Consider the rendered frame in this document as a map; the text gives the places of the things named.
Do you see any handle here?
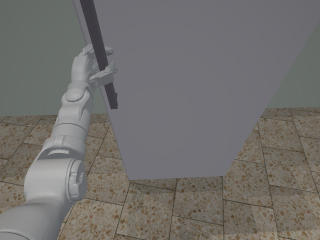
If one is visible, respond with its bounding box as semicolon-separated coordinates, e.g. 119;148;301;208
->
80;0;118;109

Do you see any left robot forearm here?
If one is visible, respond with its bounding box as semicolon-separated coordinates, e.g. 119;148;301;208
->
23;81;95;199

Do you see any left robot hand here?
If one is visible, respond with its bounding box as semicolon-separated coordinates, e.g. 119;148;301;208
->
71;43;118;92

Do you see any fridge door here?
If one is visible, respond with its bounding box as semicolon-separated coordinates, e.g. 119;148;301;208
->
74;0;320;180

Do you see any robot left upper arm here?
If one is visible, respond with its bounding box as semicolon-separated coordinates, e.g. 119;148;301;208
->
0;158;88;240

